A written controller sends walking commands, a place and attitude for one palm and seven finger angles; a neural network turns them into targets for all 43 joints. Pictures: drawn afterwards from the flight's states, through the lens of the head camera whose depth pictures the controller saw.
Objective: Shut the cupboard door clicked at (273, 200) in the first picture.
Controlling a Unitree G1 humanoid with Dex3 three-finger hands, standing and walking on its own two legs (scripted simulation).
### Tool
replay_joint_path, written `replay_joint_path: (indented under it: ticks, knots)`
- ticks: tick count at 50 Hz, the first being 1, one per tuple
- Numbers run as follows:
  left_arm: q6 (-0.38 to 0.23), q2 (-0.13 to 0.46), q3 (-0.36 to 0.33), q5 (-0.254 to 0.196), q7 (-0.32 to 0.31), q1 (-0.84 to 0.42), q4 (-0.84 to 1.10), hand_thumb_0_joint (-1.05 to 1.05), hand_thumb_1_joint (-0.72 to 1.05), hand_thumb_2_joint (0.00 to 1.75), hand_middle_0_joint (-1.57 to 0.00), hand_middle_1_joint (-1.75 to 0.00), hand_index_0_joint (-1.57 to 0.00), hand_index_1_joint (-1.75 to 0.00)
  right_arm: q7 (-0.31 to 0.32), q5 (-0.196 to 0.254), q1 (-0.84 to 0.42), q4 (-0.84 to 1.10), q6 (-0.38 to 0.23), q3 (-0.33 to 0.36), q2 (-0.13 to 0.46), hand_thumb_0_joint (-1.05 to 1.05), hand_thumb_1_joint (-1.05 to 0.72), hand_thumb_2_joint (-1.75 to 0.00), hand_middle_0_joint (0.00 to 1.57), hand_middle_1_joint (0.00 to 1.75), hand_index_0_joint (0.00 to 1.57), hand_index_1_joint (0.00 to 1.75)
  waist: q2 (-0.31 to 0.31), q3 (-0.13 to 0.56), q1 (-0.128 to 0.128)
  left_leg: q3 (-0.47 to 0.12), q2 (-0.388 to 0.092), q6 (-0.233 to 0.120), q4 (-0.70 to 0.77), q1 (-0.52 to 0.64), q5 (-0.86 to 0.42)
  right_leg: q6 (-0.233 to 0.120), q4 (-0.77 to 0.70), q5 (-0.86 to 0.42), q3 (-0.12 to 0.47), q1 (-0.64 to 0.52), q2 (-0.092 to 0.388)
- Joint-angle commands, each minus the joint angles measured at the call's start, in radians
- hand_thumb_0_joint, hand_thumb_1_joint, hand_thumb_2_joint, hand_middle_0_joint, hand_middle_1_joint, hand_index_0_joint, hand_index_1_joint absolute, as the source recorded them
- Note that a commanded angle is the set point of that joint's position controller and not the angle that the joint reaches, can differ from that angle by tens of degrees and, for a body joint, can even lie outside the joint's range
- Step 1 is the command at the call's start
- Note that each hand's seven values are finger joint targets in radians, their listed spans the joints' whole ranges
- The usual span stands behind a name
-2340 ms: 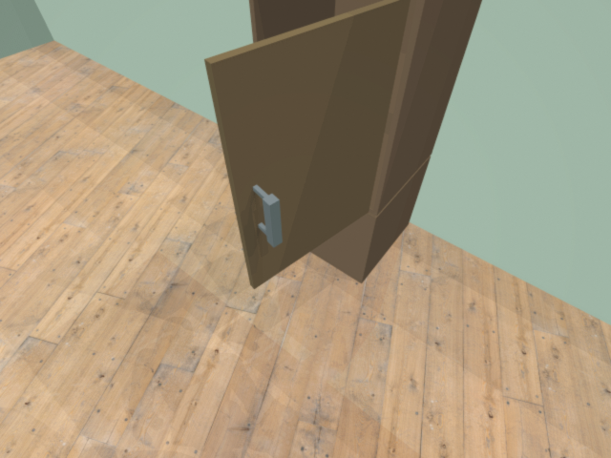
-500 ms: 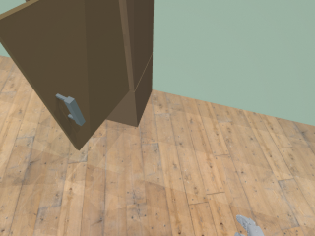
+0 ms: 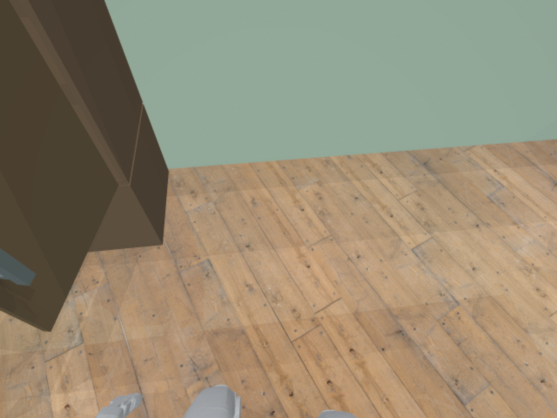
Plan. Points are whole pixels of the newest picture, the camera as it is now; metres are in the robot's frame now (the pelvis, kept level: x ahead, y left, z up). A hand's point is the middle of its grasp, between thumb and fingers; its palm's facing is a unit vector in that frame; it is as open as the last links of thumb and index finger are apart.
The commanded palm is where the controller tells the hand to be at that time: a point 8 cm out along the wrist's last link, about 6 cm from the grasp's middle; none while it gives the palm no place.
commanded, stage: walk to a spot facing it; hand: left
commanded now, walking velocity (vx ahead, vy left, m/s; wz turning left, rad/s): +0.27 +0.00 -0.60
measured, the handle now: out of the picture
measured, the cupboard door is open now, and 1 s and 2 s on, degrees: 78 78 78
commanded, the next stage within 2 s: turn to face it in 1.38 s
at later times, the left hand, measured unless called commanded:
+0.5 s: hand (238, 303) +0.32 +0.09 -0.16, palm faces -0.44 -0.89 -0.15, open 7.4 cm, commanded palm none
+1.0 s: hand (247, 274) +0.39 +0.08 -0.19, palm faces -0.42 -0.89 -0.19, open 7.3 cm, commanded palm none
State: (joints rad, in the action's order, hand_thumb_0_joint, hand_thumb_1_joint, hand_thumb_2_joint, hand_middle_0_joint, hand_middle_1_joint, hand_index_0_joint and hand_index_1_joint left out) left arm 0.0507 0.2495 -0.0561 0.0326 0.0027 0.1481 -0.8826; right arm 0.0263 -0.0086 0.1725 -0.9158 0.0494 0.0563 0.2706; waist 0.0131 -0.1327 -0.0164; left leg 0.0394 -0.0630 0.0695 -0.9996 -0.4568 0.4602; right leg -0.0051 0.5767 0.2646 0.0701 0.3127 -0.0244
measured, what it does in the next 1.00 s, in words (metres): walks ahead, turning right: left foot, then right foot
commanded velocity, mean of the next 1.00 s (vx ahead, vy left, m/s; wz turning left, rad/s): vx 0.33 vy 0.00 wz -0.45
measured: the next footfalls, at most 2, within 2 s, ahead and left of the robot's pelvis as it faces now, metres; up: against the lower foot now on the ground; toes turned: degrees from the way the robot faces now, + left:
left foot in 0.10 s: +0.07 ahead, +0.12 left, +0.00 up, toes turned +0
right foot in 0.54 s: +0.18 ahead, -0.16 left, +0.00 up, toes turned -28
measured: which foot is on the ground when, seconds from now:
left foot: up 0.00-0.08, down 0.10-0.54, up 0.56-0.94, down 0.96-1.00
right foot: down 0.00-0.10, up 0.12-0.52, down 0.54-0.96, up 0.98-1.00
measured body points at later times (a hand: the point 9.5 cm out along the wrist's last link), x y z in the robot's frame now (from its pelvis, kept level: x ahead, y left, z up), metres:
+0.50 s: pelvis +0.11 -0.02 +0.00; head +0.17 -0.03 +0.45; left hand +0.34 +0.14 -0.14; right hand -0.07 -0.20 -0.13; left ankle +0.03 +0.12 -0.73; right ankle +0.14 -0.15 -0.71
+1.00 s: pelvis +0.32 -0.10 -0.01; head +0.36 -0.10 +0.44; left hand +0.41 +0.13 -0.17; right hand +0.33 -0.38 -0.12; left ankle +0.43 -0.04 -0.73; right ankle +0.15 -0.14 -0.69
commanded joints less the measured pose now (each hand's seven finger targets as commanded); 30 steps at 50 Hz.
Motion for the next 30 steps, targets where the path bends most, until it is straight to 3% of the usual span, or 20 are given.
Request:
replay_joint_path:
  ticks: [1,3,4,5,6,7,8,9,11,13,18,22,23,24,25,26,27,28,29,30]
  knots:
    - [-0.021,0.215,-0.060,0.003,0.006,-0.044,0.085,0.00,0.90,0.90,-0.20,-0.30,-0.20,-0.30,-0.014,-0.008,0.096,0.066,-0.035,0.013,0.056,0.00,-0.90,-0.90,0.20,0.30,0.20,0.30,0.148,0.120,-0.016,0.043,0.037,-0.008,0.244,0.194,-0.033,-0.171,-0.293,0.327,0.297,0.106,0.198]
    - [-0.020,0.187,-0.054,-0.003,0.014,-0.069,0.085,0.00,0.90,0.90,-0.20,-0.30,-0.20,-0.30,-0.011,-0.010,0.204,0.035,-0.052,0.014,0.063,0.00,-0.90,-0.90,0.20,0.30,0.20,0.30,0.119,0.109,-0.066,0.059,0.048,-0.019,0.463,0.390,-0.079,-0.123,-0.226,0.453,0.270,0.243,0.137]
    - [-0.017,0.123,-0.041,-0.008,0.020,-0.071,0.105,0.00,0.90,0.90,-0.20,-0.30,-0.20,-0.30,0.003,-0.020,0.288,0.012,-0.067,0.024,0.128,0.00,-0.90,-0.90,0.20,0.30,0.20,0.30,-0.061,0.107,-0.097,-0.119,-0.079,-0.070,0.649,0.492,0.122,-0.075,-0.025,0.463,0.189,0.380,0.035]
    - [-0.016,0.047,-0.030,-0.020,0.029,-0.091,0.146,0.00,0.90,0.90,-0.20,-0.30,-0.20,-0.30,0.012,-0.043,0.358,0.005,-0.081,0.046,0.244,0.00,-0.90,-0.90,0.20,0.30,0.20,0.30,-0.392,0.087,-0.120,-0.560,-0.410,-0.186,0.863,0.494,0.409,-0.005,0.341,0.418,-0.031,0.518,-0.085]
    - [-0.028,0.093,-0.044,-0.011,0.044,-0.167,0.179,0.00,0.90,0.90,-0.20,-0.30,-0.20,-0.30,0.022,-0.035,0.315,0.015,-0.089,0.047,0.269,0.00,-0.90,-0.90,0.20,0.30,0.20,0.30,-0.224,0.046,-0.101,-0.661,-0.506,-0.259,0.949,0.339,0.452,-0.007,0.480,0.303,0.021,0.496,0.040]
    - [-0.036,0.093,-0.055,0.004,0.052,-0.150,0.154,0.00,0.90,0.90,-0.20,-0.30,-0.20,-0.30,0.012,-0.037,0.260,0.032,-0.098,0.032,0.220,0.00,-0.90,-0.90,0.20,0.30,0.20,0.30,-0.113,0.024,-0.055,-0.583,-0.435,-0.229,0.934,0.272,0.378,-0.004,0.580,0.212,0.012,0.449,0.048]
    - [-0.039,0.087,-0.054,0.007,0.059,-0.099,0.124,0.00,0.90,0.90,-0.20,-0.30,-0.20,-0.30,0.012,-0.032,0.189,0.044,-0.105,0.015,0.177,0.00,-0.90,-0.90,0.20,0.30,0.20,0.30,-0.152,0.030,-0.011,-0.435,-0.376,-0.201,0.898,0.264,0.251,0.004,0.620,0.142,-0.016,0.443,0.076]
    - [-0.036,0.069,-0.051,0.009,0.067,-0.078,0.101,0.00,0.90,0.90,-0.20,-0.30,-0.20,-0.30,0.012,-0.029,0.164,0.042,-0.110,0.006,0.134,0.00,-0.90,-0.90,0.20,0.30,0.20,0.30,-0.140,0.030,0.006,-0.276,-0.309,-0.166,0.865,0.285,0.087,0.016,0.630,0.061,-0.039,0.433,0.089]
    - [-0.031,0.024,-0.033,0.004,0.072,-0.065,0.079,0.00,0.90,0.90,-0.20,-0.30,-0.20,-0.30,0.015,-0.023,0.222,0.012,-0.120,-0.006,0.096,0.00,-0.90,-0.90,0.20,0.30,0.20,0.30,-0.155,0.082,-0.003,-0.078,-0.238,-0.137,0.799,0.385,-0.230,0.030,0.589,-0.014,-0.083,0.424,0.087]
    - [-0.037,-0.001,-0.021,0.001,0.071,-0.095,0.080,0.00,0.90,0.90,-0.20,-0.30,-0.20,-0.30,0.016,-0.020,0.303,-0.022,-0.125,-0.008,0.076,0.00,-0.90,-0.90,0.20,0.30,0.20,0.30,-0.152,0.107,-0.029,0.010,-0.233,-0.139,0.748,0.489,-0.473,0.029,0.531,-0.020,-0.119,0.437,0.083]
    - [-0.042,-0.016,-0.003,-0.002,0.073,-0.224,0.096,0.00,0.90,0.90,-0.20,-0.30,-0.20,-0.30,0.008,-0.027,0.398,-0.078,-0.120,-0.005,0.069,0.00,-0.90,-0.90,0.20,0.30,0.20,0.30,-0.202,0.073,-0.075,0.112,-0.269,-0.149,0.722,0.520,-0.607,0.011,0.280,-0.003,-0.180,0.370,0.086]
    - [-0.045,-0.004,-0.006,-0.003,0.072,-0.239,0.090,0.00,0.90,0.90,-0.20,-0.30,-0.20,-0.30,0.007,-0.031,0.378,-0.086,-0.115,-0.003,0.080,0.00,-0.90,-0.90,0.20,0.30,0.20,0.30,-0.211,0.054,-0.061,0.165,-0.301,-0.146,0.679,0.470,-0.677,-0.030,0.125,0.050,-0.221,0.206,0.052]
    - [-0.050,0.012,-0.010,-0.003,0.068,-0.188,0.077,0.00,0.90,0.90,-0.20,-0.30,-0.20,-0.30,0.004,-0.029,0.363,-0.084,-0.113,0.001,0.089,0.00,-0.90,-0.90,0.20,0.30,0.20,0.30,-0.198,0.084,-0.033,0.188,-0.306,-0.139,0.602,0.474,-0.782,-0.048,0.084,0.081,-0.238,0.123,0.029]
    - [-0.055,0.024,-0.018,-0.003,0.063,-0.084,0.043,0.00,0.90,0.90,-0.20,-0.30,-0.20,-0.30,0.003,-0.023,0.334,-0.080,-0.112,0.003,0.101,0.00,-0.90,-0.90,0.20,0.30,0.20,0.30,-0.177,0.135,0.021,0.217,-0.286,-0.123,0.477,0.436,-0.884,-0.069,0.036,0.048,-0.258,-0.030,-0.007]
    - [-0.069,0.069,-0.037,-0.002,0.056,0.101,-0.016,0.00,0.90,0.90,-0.20,-0.30,-0.20,-0.30,-0.001,-0.010,0.287,-0.064,-0.114,0.003,0.104,0.00,-0.90,-0.90,0.20,0.30,0.20,0.30,-0.111,0.220,0.113,0.252,-0.247,-0.087,0.258,0.290,-0.878,-0.097,-0.037,-0.026,-0.239,-0.332,-0.011]
    - [-0.082,0.185,-0.071,0.000,0.038,0.286,-0.067,0.00,0.90,0.90,-0.20,-0.30,-0.20,-0.30,-0.015,0.012,0.252,-0.026,-0.117,-0.008,0.049,0.00,-0.90,-0.90,0.20,0.30,0.20,0.30,0.134,0.343,0.190,0.269,-0.151,-0.043,-0.057,-0.032,-0.458,-0.183,-0.099,-0.003,0.076,-0.667,0.227]
    - [-0.078,0.265,-0.088,-0.025,0.023,0.358,-0.090,0.00,0.90,0.90,-0.20,-0.30,-0.20,-0.30,-0.008,0.018,0.188,0.025,-0.117,-0.010,0.013,0.00,-0.90,-0.90,0.20,0.30,0.20,0.30,0.258,0.372,0.191,0.168,-0.019,-0.010,-0.355,-0.275,0.185,-0.283,-0.222,-0.229,0.483,-0.728,0.462]
    - [-0.071,0.256,-0.088,-0.031,0.006,0.300,-0.074,0.00,0.90,0.90,-0.20,-0.30,-0.20,-0.30,-0.003,0.008,0.114,0.035,-0.108,0.002,0.047,0.00,-0.90,-0.90,0.20,0.30,0.20,0.30,0.110,0.270,0.173,0.010,-0.063,-0.024,-0.421,-0.318,0.110,-0.306,-0.266,-0.168,0.474,-0.564,0.466]
    - [-0.074,0.205,-0.073,-0.026,0.000,0.211,-0.048,0.00,0.90,0.90,-0.20,-0.30,-0.20,-0.30,-0.004,0.002,0.082,0.031,-0.107,0.006,0.024,0.00,-0.90,-0.90,0.20,0.30,0.20,0.30,0.102,0.168,0.126,-0.022,-0.101,-0.023,-0.416,-0.325,0.008,-0.284,-0.295,-0.079,0.406,-0.410,0.424]
    - [-0.080,0.144,-0.053,-0.024,-0.004,0.125,-0.025,0.00,0.90,0.90,-0.20,-0.30,-0.20,-0.30,-0.007,-0.008,0.093,0.012,-0.098,0.008,0.021,0.00,-0.90,-0.90,0.20,0.30,0.20,0.30,0.061,0.104,0.068,-0.040,-0.131,-0.016,-0.332,-0.257,-0.072,-0.236,-0.324,-0.075,0.274,-0.255,0.368]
